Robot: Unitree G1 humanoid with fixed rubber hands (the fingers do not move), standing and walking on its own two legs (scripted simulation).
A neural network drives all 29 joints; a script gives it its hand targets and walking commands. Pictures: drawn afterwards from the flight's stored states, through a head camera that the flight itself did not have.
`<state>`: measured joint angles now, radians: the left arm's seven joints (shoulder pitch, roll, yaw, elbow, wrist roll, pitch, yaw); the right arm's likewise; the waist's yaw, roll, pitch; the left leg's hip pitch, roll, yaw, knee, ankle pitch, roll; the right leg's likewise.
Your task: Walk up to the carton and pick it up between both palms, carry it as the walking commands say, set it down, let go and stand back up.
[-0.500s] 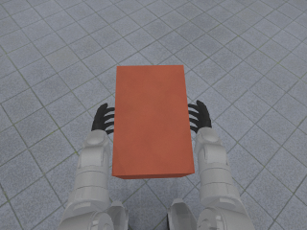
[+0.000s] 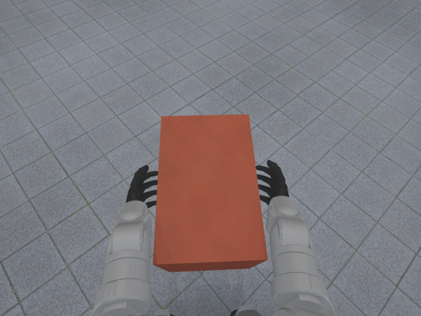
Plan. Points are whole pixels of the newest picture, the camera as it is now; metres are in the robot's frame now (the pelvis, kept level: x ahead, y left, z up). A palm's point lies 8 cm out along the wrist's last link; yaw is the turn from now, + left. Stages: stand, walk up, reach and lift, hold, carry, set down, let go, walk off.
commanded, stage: reach and lift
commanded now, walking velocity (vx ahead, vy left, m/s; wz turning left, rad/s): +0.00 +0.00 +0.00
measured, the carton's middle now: (207, 196) +0.39 -0.01 -0.08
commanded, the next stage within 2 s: hold in 1.84 s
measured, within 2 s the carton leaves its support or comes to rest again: neither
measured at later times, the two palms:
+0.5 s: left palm (130, 194) +0.34 +0.12 +0.05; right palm (291, 191) +0.33 -0.15 +0.05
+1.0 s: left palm (119, 194) +0.32 +0.13 +0.10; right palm (301, 190) +0.31 -0.15 +0.10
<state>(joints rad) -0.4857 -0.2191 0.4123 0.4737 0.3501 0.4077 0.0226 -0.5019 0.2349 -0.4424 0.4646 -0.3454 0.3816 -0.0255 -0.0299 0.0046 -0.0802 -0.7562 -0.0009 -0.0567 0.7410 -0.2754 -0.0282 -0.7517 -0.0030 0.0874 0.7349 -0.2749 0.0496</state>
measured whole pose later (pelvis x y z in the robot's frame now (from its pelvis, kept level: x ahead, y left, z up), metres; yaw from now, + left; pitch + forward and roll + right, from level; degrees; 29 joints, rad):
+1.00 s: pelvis +0.01 -0.01 +0.04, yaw +0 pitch -8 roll +0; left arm -0.45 -0.19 0.32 0.45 0.36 0.73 0.02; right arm -0.43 0.21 -0.35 0.41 -0.35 0.71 -0.05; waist -0.02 0.00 0.02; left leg -0.09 0.01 -0.06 0.41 -0.19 -0.03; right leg -0.09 -0.01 0.07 0.41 -0.19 0.04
